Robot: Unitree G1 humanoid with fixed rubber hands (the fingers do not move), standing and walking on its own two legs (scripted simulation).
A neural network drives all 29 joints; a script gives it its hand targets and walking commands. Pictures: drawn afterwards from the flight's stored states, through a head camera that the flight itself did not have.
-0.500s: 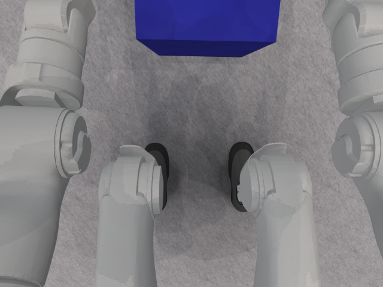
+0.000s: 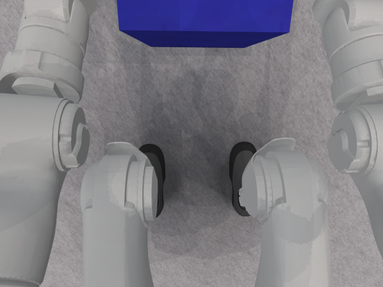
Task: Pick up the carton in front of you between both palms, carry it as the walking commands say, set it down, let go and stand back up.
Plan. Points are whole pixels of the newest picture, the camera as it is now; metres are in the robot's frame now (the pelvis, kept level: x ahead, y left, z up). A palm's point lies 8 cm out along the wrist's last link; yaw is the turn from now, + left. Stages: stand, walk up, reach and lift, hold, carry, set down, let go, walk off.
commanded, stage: reach and lift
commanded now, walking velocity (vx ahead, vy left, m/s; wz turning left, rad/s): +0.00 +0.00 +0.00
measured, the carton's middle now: out of the picture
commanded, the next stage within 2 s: none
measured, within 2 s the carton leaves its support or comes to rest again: leaves its support in 0.60 s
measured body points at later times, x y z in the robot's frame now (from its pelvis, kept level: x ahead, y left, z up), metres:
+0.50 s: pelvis -0.01 +0.00 -0.01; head +0.38 +0.00 +0.22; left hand +0.58 +0.15 -0.18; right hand +0.57 -0.16 -0.18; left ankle +0.10 +0.13 -0.33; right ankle +0.10 -0.12 -0.33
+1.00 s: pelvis -0.02 +0.00 +0.09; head +0.27 +0.00 +0.44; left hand +0.52 +0.15 +0.02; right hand +0.52 -0.15 +0.02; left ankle +0.10 +0.13 -0.33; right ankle +0.10 -0.13 -0.33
